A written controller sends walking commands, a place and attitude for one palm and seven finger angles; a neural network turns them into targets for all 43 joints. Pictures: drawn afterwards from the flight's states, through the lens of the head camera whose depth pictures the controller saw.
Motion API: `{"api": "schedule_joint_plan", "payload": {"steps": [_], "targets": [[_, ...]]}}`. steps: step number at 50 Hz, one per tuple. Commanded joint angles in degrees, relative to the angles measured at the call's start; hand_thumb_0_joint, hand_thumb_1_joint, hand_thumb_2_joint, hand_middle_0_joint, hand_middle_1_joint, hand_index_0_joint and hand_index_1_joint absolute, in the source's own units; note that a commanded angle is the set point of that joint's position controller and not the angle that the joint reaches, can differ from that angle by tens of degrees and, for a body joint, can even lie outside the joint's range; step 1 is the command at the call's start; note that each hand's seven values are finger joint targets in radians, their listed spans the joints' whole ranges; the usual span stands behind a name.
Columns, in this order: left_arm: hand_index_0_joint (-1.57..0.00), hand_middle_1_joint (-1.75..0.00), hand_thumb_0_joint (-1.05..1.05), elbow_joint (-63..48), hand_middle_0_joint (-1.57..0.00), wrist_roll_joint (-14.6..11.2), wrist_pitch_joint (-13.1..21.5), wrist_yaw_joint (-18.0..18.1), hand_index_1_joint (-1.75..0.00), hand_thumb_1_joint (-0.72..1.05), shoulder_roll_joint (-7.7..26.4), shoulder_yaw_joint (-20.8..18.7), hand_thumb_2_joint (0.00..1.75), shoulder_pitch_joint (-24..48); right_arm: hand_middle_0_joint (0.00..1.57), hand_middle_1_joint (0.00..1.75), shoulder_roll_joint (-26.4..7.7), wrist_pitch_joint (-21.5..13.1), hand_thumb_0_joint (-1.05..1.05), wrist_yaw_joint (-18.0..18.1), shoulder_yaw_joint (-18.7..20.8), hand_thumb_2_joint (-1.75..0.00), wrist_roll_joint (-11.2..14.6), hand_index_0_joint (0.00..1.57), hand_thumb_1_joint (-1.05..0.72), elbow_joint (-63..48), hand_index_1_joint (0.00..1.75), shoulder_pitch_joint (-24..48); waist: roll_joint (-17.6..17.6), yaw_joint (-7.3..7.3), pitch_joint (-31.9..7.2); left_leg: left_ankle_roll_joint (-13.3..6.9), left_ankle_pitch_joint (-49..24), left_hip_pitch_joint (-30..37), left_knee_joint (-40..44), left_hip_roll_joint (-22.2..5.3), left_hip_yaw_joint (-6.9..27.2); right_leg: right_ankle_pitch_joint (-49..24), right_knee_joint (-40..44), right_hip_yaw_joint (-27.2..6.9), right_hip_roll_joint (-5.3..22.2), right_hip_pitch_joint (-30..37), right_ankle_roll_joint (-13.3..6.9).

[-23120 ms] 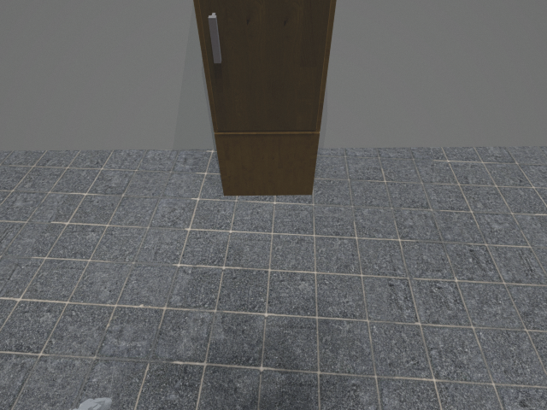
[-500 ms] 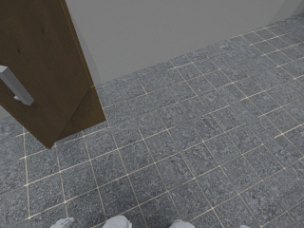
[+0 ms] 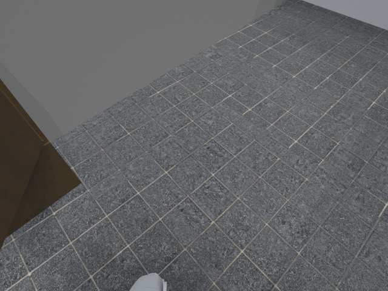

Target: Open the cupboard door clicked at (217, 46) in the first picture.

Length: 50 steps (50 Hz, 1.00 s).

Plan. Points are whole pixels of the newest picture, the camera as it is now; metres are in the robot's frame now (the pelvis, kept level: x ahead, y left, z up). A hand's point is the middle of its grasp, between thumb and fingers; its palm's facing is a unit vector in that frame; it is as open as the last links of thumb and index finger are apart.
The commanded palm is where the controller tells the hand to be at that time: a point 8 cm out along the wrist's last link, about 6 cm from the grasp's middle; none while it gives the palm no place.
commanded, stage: walk to a spot facing it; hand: left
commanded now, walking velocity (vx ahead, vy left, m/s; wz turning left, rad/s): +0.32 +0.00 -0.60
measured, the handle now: out of the picture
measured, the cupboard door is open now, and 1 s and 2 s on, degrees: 46 46 46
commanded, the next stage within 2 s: turn to face it in 1.36 s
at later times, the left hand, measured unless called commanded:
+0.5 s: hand (171, 201) +0.35 +0.09 -0.16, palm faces -0.32 -0.92 -0.21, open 7.4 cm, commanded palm none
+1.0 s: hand (188, 172) +0.45 +0.05 -0.16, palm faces -0.37 -0.92 -0.16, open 7.4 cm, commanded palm none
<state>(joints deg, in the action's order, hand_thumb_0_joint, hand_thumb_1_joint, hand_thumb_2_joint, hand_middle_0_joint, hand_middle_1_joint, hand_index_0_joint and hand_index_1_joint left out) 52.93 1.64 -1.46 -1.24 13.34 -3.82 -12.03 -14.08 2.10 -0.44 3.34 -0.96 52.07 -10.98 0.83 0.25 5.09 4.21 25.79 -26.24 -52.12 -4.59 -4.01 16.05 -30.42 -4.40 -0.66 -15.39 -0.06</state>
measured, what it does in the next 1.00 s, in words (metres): walks ahead, turning right: left foot, then right foot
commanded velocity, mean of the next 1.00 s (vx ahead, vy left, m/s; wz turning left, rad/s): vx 0.36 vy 0.00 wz -0.29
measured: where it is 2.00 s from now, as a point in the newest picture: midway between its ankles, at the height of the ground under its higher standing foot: (251, 204)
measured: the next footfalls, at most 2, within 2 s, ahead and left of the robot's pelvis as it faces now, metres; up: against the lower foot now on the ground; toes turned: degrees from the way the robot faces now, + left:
left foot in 0.08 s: +0.10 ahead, +0.13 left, +0.00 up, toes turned +2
right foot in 0.46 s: +0.21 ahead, -0.19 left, +0.00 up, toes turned -21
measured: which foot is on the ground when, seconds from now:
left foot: up 0.00-0.06, down 0.08-0.44, up 0.46-0.76, down 0.78-1.00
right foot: down 0.00-0.08, up 0.10-0.44, down 0.46-0.78, up 0.80-1.00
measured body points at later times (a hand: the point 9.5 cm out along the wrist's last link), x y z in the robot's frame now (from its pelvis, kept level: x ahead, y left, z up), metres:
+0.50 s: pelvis +0.13 -0.05 -0.02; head +0.18 -0.06 +0.43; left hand +0.37 +0.13 -0.14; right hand -0.02 -0.26 -0.16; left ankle +0.07 +0.12 -0.70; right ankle +0.17 -0.17 -0.74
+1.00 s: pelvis +0.33 -0.11 +0.01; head +0.36 -0.11 +0.46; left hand +0.47 +0.09 -0.14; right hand +0.24 -0.33 -0.14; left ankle +0.36 +0.02 -0.73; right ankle +0.31 -0.25 -0.69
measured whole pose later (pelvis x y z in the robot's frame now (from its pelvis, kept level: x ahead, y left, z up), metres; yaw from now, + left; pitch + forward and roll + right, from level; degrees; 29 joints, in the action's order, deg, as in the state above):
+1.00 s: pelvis +0.33 -0.11 +0.01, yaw -24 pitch +1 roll +0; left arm 58.7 1.8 0.1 -2.8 11.7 -4.2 -11.6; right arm -9.6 -4.1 0.2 2.3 -2.4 58.5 -17.9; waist 0.7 0.2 2.2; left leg 1.3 13.2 -10.3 -22.9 -5.6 -8.9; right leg 16.7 -49.2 3.9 4.3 -28.2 -0.2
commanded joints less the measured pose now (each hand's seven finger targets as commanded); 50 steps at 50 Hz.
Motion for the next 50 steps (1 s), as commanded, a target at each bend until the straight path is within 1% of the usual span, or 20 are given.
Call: {"api": "schedule_joint_plan", "payload": {"steps": [1,2,3,4,5,8,11,18,20,21,22,23,24,28,37,39,40,42,46,50], "targets": [[-0.2,-0.3,0.0,-3.9,-0.2,-0.1,1.8,0.3,-0.3,0.9,12.2,-3.3,0.9,3.2,0.2,0.3,-3.6,-3.5,0.0,0.2,1.2,-0.9,-0.1,0.2,-0.9,-4.3,0.3,-3.8,7.7,-2.67,-4.1,-0.6,-7.3,14.8,17.7,3.2,-2.2,14.4,12.0,-14.5,9.6,-7.9,-8.8],[-0.2,-0.3,0.0,-4.4,-0.2,-0.3,1.6,0.0,-0.3,0.9,10.4,-3.0,0.9,4.3,0.2,0.3,-5.1,-3.9,0.0,0.8,1.5,-0.9,-0.1,0.2,-0.9,-2.6,0.3,-8.2,4.1,-4.62,-4.8,-0.9,-7.7,24.6,24.1,2.4,-2.3,16.4,7.9,-12.3,6.7,-14.4,-6.7],[-0.2,-0.3,0.0,-5.6,-0.2,-0.5,1.4,-0.5,-0.3,0.9,6.4,-2.0,0.9,4.6,0.2,0.3,-9.7,-4.5,0.0,1.8,2.4,-0.9,-0.8,0.2,-0.9,-1.1,0.3,-13.8,-9.0,-7.21,-5.7,-3.9,5.6,32.4,32.7,-7.5,10.8,18.7,-5.4,-6.7,0.7,-23.9,-3.6],[-0.2,-0.3,0.0,-8.1,-0.2,-0.9,1.6,-0.9,-0.3,0.9,4.0,-1.3,0.9,6.6,0.2,0.3,-15.3,-4.9,0.0,2.3,3.4,-0.9,-1.7,0.2,-0.9,-0.7,0.3,-19.4,-22.0,-9.12,-6.6,-10.7,17.8,33.4,42.1,-24.7,32.2,20.7,-24.4,4.0,-3.3,-31.2,-0.2],[-0.2,-0.3,0.0,-9.8,-0.2,-0.6,2.3,-1.7,-0.3,0.9,5.8,-2.2,0.9,10.7,0.2,0.3,-16.1,-5.3,0.0,2.7,3.3,-0.9,-1.7,0.2,-0.9,-1.0,0.3,-18.9,-11.6,-8.6,-4.5,-15.4,19.0,28.4,45.3,-28.6,36.8,17.2,-31.5,0.9,2.4,-32.3,-0.5],[-0.2,-0.3,0.0,-6.6,-0.2,0.4,2.1,-2.9,-0.3,0.9,3.7,-2.3,0.9,9.0,0.2,0.3,-9.4,-6.2,0.0,2.0,1.1,-0.9,-1.6,0.2,-0.9,-2.1,0.3,-10.3,-7.9,-2.74,0.9,-11.1,4.6,19.0,44.0,-19.4,18.6,3.5,-38.8,2.7,6.3,-30.4,0.3],[-0.2,-0.3,0.0,-5.4,-0.2,0.3,1.4,-3.6,-0.3,0.9,1.3,-1.1,0.9,8.2,0.2,0.3,-6.7,-6.9,0.0,2.1,0.3,-0.9,-1.2,0.2,-0.9,0.0,0.3,-12.5,-10.9,-2.43,-4.0,-8.8,-16.3,24.1,39.6,-13.9,2.8,-1.5,-30.6,6.6,6.0,-26.5,1.1],[-0.2,-0.3,0.0,-5.8,-0.2,0.1,1.3,-3.2,-0.3,0.9,1.7,-0.4,0.9,13.5,0.2,0.3,-7.2,-5.8,0.0,1.4,0.5,-0.9,-1.7,0.2,-0.9,3.0,0.3,-14.9,-10.9,-3.22,-2.2,-8.5,-19.7,20.0,37.7,-15.4,-4.8,-1.0,-9.1,12.4,3.0,-10.8,-0.7],[-0.2,-0.3,0.0,-3.6,-0.2,0.3,1.8,-2.8,-0.3,0.9,3.4,-1.0,0.9,7.4,0.2,0.3,-7.1,-5.4,0.0,1.3,0.3,-0.9,-1.5,0.2,-0.9,3.3,0.3,-13.8,-8.7,0.37,-4.5,-6.9,-26.2,16.6,27.4,-13.8,-7.5,-1.8,-3.0,14.3,0.3,2.3,-2.3],[-0.2,-0.3,0.0,-0.5,-0.2,0.3,2.4,-2.3,-0.3,0.9,6.4,-1.9,0.9,-2.2,0.2,0.3,-6.4,-5.4,0.0,1.0,0.1,-0.9,-0.8,0.2,-0.9,2.9,0.3,-12.1,-3.2,5.17,-8.5,-4.9,-28.4,8.7,14.5,-10.9,-10.4,-1.4,-0.4,11.0,1.2,18.0,-4.4],[-0.2,-0.3,0.0,2.3,-0.2,0.7,3.2,-1.2,-0.3,0.9,13.8,-4.0,0.9,-12.9,0.2,0.3,-2.7,-5.7,0.0,0.5,-0.7,-0.9,0.4,0.2,-0.9,0.6,0.3,-10.1,13.6,9.68,-15.1,-2.2,-10.5,-8.4,-5.8,-3.9,-13.7,7.3,6.5,-11.4,16.6,33.5,-10.5],[-0.2,-0.3,0.0,3.4,-0.2,-1.0,2.9,-0.5,-0.3,0.9,17.1,-4.6,0.9,-15.9,0.2,0.3,-3.0,-5.5,0.0,0.7,-0.6,-0.9,0.6,0.2,-0.9,-2.3,0.3,-5.5,15.6,10.22,-13.8,-1.8,11.2,-17.0,-19.5,-0.4,-4.7,4.4,16.5,-28.5,26.3,30.4,-14.9],[-0.2,-0.3,0.0,2.1,-0.2,-1.2,2.3,0.4,-0.3,0.9,16.6,-4.3,0.9,-11.1,0.2,0.3,-3.5,-5.1,0.0,0.7,0.0,-0.9,0.4,0.2,-0.9,-2.6,0.3,-4.0,6.3,7.84,-7.8,-2.1,8.7,-19.3,-22.2,-3.7,0.7,14.8,18.6,-28.3,27.3,22.2,-17.6],[-0.2,-0.3,0.0,-1.4,-0.2,-0.4,3.5,1.0,-0.3,0.9,6.8,-1.9,0.9,2.6,0.2,0.3,-1.5,-3.1,0.0,0.3,0.5,-0.9,-1.0,0.2,-0.9,2.5,0.3,-8.6,10.2,-1.49,-4.4,-0.9,-6.1,-4.2,-9.5,-6.0,0.8,8.4,20.5,-6.5,15.5,-0.8,-10.4],[-0.2,-0.3,0.0,2.2,-0.2,-0.8,4.2,0.2,-0.3,0.9,5.6,-2.0,0.9,-0.4,0.2,0.3,-1.6,-5.5,0.0,-0.1,0.8,-0.9,-1.0,0.2,-0.9,3.4,0.3,-10.3,-1.0,-3.58,-4.6,-1.9,-13.2,19.2,24.2,-0.7,-2.6,10.2,10.0,-2.1,9.0,-5.7,-7.5],[-0.2,-0.3,0.0,0.1,-0.2,-1.0,4.2,-0.4,-0.3,0.9,0.1,-0.5,0.9,-0.5,0.2,0.3,-11.1,-5.8,0.0,1.0,2.9,-0.9,-2.2,0.2,-0.9,5.7,0.3,-21.4,-20.2,-8.01,-6.8,-11.3,6.4,31.9,38.0,-20.7,26.5,14.0,-20.1,9.0,-1.0,-23.0,-2.3],[-0.2,-0.3,0.0,-2.0,-0.2,-0.6,4.8,-0.6,-0.3,0.9,1.5,-0.8,0.9,4.0,0.2,0.3,-11.5,-5.3,0.0,1.2,2.9,-0.9,-2.2,0.2,-0.9,5.5,0.3,-23.2,-15.0,-9.07,-5.2,-16.2,11.1,29.8,42.6,-25.5,34.5,15.3,-31.0,5.1,0.9,-27.5,-2.3],[-0.2,-0.3,0.0,-1.4,-0.2,0.1,5.0,-0.7,-0.3,0.9,1.9,-1.2,0.9,7.0,0.2,0.3,-7.0,-6.0,0.0,1.2,1.8,-0.9,-1.9,0.2,-0.9,4.8,0.3,-18.1,-10.2,-6.21,-1.5,-14.3,4.7,21.8,42.9,-21.6,27.8,6.9,-40.2,2.4,5.3,-29.8,-2.0],[-0.2,-0.3,0.0,0.5,-0.2,0.0,3.8,-1.8,-0.3,0.9,-0.7,-0.3,0.9,4.6,0.2,0.3,-3.9,-7.2,0.0,1.4,1.1,-0.9,-1.5,0.2,-0.9,5.5,0.3,-13.7,-9.1,-2.55,-5.1,-10.2,-18.2,21.7,40.3,-13.7,4.8,0.9,-22.7,6.4,6.8,-19.9,-0.2],[-0.2,-0.3,0.0,1.0,-0.2,-0.1,3.4,-1.9,-0.3,0.9,-0.7,-0.2,0.9,5.0,0.2,0.3,-5.4,-6.1,0.0,0.8,1.3,-0.9,-1.3,0.2,-0.9,6.2,0.3,-12.2,-8.9,-2.05,-3.0,-10.1,-9.2,14.6,41.0,-12.9,0.8,-2.4,-8.7,11.3,4.5,-7.9,-0.1]]}}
